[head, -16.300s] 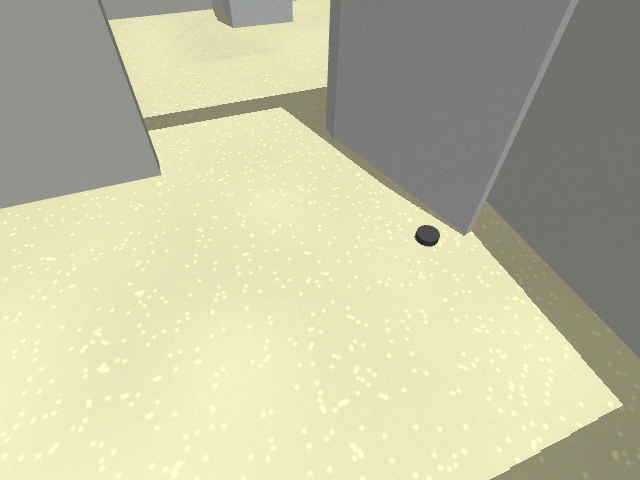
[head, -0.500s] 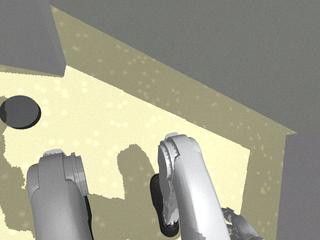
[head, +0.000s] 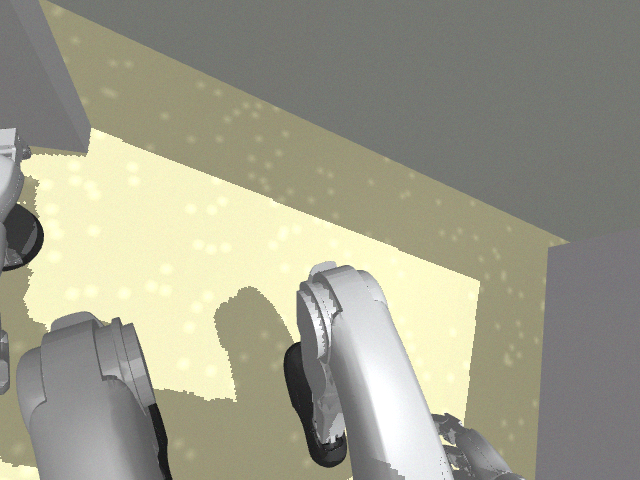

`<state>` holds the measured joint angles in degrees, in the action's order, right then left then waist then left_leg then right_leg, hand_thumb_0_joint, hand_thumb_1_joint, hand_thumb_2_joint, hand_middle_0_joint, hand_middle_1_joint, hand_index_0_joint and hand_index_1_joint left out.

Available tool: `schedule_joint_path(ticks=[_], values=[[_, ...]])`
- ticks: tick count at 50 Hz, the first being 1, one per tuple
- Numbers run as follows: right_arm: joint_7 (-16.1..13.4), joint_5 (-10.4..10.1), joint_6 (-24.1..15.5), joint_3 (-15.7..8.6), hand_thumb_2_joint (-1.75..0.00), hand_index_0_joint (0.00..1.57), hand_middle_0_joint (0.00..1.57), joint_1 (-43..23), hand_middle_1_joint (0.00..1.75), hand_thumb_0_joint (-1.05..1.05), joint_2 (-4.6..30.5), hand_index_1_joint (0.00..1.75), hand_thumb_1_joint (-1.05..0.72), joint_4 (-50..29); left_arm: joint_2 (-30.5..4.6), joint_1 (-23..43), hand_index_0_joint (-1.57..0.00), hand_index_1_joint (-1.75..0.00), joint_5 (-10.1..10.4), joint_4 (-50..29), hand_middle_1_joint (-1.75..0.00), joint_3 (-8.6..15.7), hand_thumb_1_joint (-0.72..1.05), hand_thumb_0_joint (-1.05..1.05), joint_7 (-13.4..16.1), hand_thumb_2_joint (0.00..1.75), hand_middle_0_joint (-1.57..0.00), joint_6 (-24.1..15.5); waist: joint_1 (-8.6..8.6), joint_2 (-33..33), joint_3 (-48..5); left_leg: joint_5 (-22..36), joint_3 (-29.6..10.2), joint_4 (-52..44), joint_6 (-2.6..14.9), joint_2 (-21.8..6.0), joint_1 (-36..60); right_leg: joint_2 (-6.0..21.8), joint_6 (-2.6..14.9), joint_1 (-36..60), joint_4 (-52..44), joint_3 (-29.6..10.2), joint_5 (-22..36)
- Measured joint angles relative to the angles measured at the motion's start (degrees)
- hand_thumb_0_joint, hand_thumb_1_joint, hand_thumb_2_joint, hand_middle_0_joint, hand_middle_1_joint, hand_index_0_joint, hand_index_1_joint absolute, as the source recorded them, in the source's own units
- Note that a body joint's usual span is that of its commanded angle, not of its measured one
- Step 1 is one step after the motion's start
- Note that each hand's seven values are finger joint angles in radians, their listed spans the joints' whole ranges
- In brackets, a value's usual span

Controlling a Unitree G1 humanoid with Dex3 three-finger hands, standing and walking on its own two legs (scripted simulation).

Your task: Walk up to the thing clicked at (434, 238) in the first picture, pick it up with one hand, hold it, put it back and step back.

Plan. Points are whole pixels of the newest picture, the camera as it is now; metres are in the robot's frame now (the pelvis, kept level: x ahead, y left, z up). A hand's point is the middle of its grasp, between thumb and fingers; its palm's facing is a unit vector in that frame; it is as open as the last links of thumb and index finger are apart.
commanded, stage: approach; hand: left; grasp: from above
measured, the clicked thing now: out of the picture +0.46 +0.32 -0.30
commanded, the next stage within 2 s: close in in 0.28 s
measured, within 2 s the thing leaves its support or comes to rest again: neither
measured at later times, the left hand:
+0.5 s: hand out of the picture +0.42 +0.35 -0.18, palm faces -0.53 -0.11 -0.84, open 14.2 cm
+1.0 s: hand out of the picture +0.45 +0.31 -0.24, palm faces -0.41 -0.12 -0.90, open 14.1 cm
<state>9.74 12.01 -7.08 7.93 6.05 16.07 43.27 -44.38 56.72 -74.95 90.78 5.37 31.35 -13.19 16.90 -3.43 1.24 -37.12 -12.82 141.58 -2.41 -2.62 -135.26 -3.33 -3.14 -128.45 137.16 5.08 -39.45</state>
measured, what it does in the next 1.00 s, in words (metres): stands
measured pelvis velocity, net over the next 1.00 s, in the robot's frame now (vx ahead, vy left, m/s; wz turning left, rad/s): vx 0.00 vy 0.01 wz -0.05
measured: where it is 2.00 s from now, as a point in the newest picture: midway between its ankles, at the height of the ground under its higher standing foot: (241, 451)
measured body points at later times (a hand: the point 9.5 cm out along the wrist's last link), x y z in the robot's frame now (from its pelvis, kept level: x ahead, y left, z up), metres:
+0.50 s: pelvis +0.00 +0.01 +0.00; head +0.24 +0.10 +0.37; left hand +0.45 +0.35 -0.14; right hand +0.08 -0.26 -0.10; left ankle +0.08 +0.14 -0.28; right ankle +0.10 -0.12 -0.28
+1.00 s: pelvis +0.00 +0.01 -0.01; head +0.26 +0.11 +0.34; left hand +0.46 +0.31 -0.19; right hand +0.05 -0.25 -0.09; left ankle +0.08 +0.14 -0.28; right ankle +0.10 -0.12 -0.28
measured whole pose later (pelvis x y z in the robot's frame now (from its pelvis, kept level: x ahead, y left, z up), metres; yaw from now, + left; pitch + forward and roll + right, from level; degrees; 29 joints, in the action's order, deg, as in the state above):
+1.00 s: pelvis +0.00 +0.01 -0.01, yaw -3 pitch +27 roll -11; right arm 13.3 15.6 -11.5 13.0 4.2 17.7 42.5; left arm -51.8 58.0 -72.3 99.8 8.4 37.9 -10.3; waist 19.7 -6.3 6.9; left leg -37.8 -14.4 145.4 -1.0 -2.9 -136.6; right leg -4.7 -4.5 -128.6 138.7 5.9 -39.1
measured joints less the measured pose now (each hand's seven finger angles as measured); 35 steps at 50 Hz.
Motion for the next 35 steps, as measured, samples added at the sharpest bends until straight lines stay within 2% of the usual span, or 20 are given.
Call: schedule_joint_path(ticks=[5,10,16,18,21,24,27,31,35], values=[[0.74,0.31,-0.11,0.75,-0.89,0.21,0.20,0.67,0.30,0.00,0.73,0.30,-0.90,-0.78,-0.16,0.58,-0.09,-1.06,0.61,1.03,-1.06,3.09,-0.53,0.00,1.92,1.00,-0.08,3.67,1.58,0.67,0.72,-0.12,-0.24,0.45,-0.08,-0.46,-0.39,-0.54,-0.05,-0.93,0.32,0.08,0.51],[1.17,-0.39,0.44,1.00,-0.90,0.21,0.20,1.40,0.30,0.00,1.21,0.30,-0.90,-0.50,-0.77,-1.09,-0.09,-1.05,3.82,-0.73,-1.05,4.80,-0.53,0.00,0.21,1.00,-0.08,6.17,1.09,1.80,0.92,-0.47,0.01,0.78,0.25,-0.93,-0.45,-0.96,-0.29,-1.41,0.66,-0.22,0.59],[0.82,-1.23,1.09,0.68,-0.90,0.21,0.20,1.35,0.30,0.00,0.84,0.30,-0.90,-0.64,-3.62,-3.02,-0.08,-1.04,7.77,-3.12,-1.05,3.92,-0.54,0.00,-6.15,0.99,-0.08,5.94,-0.90,2.30,1.28,-0.82,0.64,0.93,0.71,-0.82,0.10,-0.79,-0.63,-0.65,1.00,-0.78,-0.14],[0.60,-1.28,1.06,0.41,-0.90,0.21,0.20,1.14,0.30,0.00,0.64,0.30,-0.90,-0.83,-4.62,-2.87,-0.08,-1.04,8.82,-3.42,-1.05,2.53,-0.54,0.00,-8.52,0.99,-0.08,5.17,-1.69,2.13,1.29,-0.76,0.74,0.91,0.78,-0.53,0.10,-0.52,-0.70,-0.29,0.98,-0.83,-0.44],[0.26,-1.46,1.01,-0.16,-0.90,0.21,0.20,0.74,0.30,0.00,0.32,0.30,-0.90,-0.90,-5.15,-2.71,-0.08,-1.05,9.34,-4.66,-1.05,-0.59,-0.54,0.00,-11.79,0.99,-0.08,3.17,-2.96,1.62,1.33,-0.67,0.69,0.80,0.74,-0.04,0.11,-0.08,-0.70,0.41,0.73,-0.72,-0.90],[-0.03,-1.68,1.33,-0.32,-0.90,0.21,0.20,0.25,0.30,0.00,0.22,0.30,-0.90,-1.06,-4.75,-2.97,-0.08,-1.05,8.32,-6.14,-1.06,-3.41,-0.54,0.00,-13.23,0.99,-0.08,0.02,-3.94,0.69,1.70,-0.79,0.40,0.73,0.80,0.33,0.58,0.22,-0.63,1.51,0.35,-0.37,-1.32],[-0.16,-1.62,1.96,0.26,-0.90,0.21,0.20,-0.41,0.30,0.00,0.30,0.30,-0.90,-1.65,-3.85,-3.63,-0.09,-1.05,6.43,-6.86,-1.06,-3.53,-0.54,0.00,-11.86,0.98,-0.08,-3.31,-4.11,-0.54,2.12,-0.97,-0.21,0.80,0.82,0.63,1.17,0.39,-0.61,2.69,-0.06,0.22,-1.61],[-0.18,-1.12,2.20,0.86,-0.90,0.21,0.20,-1.36,0.30,0.00,0.57,0.30,-0.90,-2.28,-3.20,-4.92,-0.09,-1.04,1.79,-6.43,-1.05,-0.72,-0.53,0.00,-6.41,0.98,-0.08,-6.18,-3.09,-2.09,2.12,-1.08,-0.99,1.15,0.75,0.85,1.45,0.40,0.08,3.40,-0.24,0.99,-1.61],[0.36,0.49,1.92,1.30,-0.90,0.21,0.20,-2.52,0.30,0.00,1.04,0.30,-0.89,-2.04,-3.68,-4.21,-0.08,-1.02,-2.54,-1.14,-1.03,1.11,-0.52,0.00,0.49,0.98,-0.08,-5.64,-1.22,-3.06,1.51,-0.82,-1.23,1.91,0.84,0.84,0.75,0.19,0.36,2.72,0.35,1.12,-1.21]])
